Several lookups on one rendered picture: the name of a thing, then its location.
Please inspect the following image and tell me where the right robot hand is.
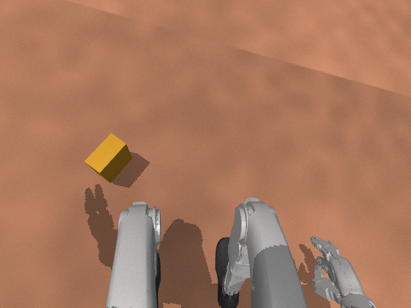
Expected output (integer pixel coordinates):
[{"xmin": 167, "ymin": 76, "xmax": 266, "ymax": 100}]
[{"xmin": 310, "ymin": 236, "xmax": 365, "ymax": 304}]

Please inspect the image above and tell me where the right robot foot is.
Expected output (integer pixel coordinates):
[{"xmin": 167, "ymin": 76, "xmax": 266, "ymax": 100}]
[{"xmin": 215, "ymin": 237, "xmax": 239, "ymax": 308}]

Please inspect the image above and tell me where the carton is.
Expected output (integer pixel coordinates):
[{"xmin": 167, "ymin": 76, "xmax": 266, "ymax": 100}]
[{"xmin": 84, "ymin": 133, "xmax": 132, "ymax": 183}]

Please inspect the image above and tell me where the right robot arm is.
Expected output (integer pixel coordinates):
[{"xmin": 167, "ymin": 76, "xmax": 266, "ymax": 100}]
[{"xmin": 340, "ymin": 294, "xmax": 376, "ymax": 308}]

